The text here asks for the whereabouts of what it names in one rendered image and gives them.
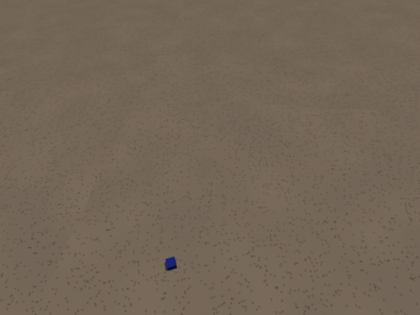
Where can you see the cube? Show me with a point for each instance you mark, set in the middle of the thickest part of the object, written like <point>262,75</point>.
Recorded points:
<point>171,263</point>

